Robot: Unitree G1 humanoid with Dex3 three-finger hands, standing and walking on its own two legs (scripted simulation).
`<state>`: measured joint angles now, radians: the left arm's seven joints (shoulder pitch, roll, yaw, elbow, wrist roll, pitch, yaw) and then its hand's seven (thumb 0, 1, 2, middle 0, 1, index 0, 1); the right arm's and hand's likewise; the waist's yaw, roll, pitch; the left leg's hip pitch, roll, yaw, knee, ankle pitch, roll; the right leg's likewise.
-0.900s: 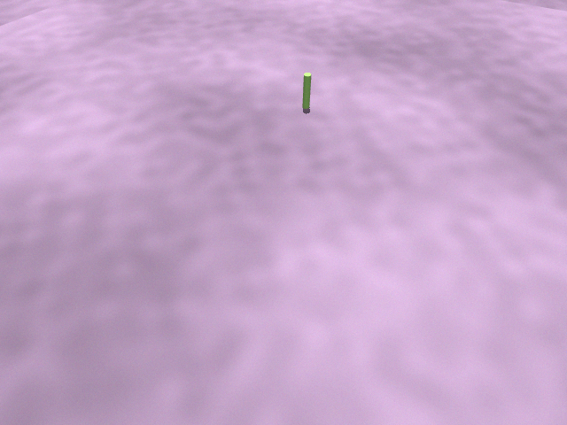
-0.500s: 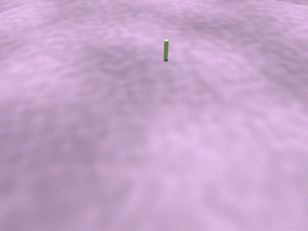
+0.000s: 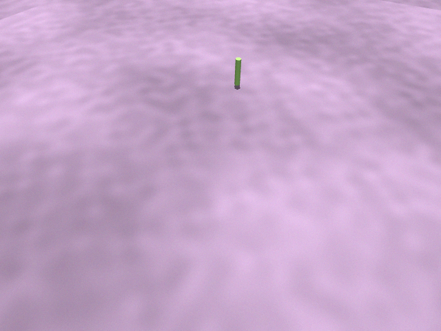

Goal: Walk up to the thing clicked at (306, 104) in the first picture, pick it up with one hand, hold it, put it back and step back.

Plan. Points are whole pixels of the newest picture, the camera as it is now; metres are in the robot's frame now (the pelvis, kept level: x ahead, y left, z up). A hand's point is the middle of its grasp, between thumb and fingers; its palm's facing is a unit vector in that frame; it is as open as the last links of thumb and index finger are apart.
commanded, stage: stand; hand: left
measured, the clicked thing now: (237, 72) +2.04 -0.13 -0.67
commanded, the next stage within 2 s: walk up in 0.22 s
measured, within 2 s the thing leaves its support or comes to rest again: neither
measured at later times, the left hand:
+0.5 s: hand (102, 329) +0.16 +0.25 -0.13, palm faces -0.09 -0.91 -0.40, open 7.4 cm
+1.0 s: hand (168, 256) +0.32 +0.15 -0.18, palm faces -0.08 -0.94 -0.33, open 7.4 cm
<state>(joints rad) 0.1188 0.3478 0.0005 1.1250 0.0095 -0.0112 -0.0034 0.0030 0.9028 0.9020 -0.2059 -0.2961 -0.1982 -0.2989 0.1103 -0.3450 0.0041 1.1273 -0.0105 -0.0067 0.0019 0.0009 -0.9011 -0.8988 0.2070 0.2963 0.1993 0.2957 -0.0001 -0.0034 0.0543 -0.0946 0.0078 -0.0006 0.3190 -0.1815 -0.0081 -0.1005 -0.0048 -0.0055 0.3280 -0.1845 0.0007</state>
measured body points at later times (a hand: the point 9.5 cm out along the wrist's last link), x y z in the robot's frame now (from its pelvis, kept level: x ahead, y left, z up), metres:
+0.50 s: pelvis +0.05 -0.05 -0.01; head +0.05 -0.06 +0.44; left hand +0.16 +0.29 -0.10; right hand +0.07 -0.40 -0.13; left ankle +0.00 +0.12 -0.75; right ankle +0.11 -0.21 -0.72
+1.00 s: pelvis +0.31 -0.13 -0.03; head +0.33 -0.12 +0.42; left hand +0.33 +0.20 -0.15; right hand +0.42 -0.46 -0.12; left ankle +0.48 -0.01 -0.75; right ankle +0.14 -0.22 -0.75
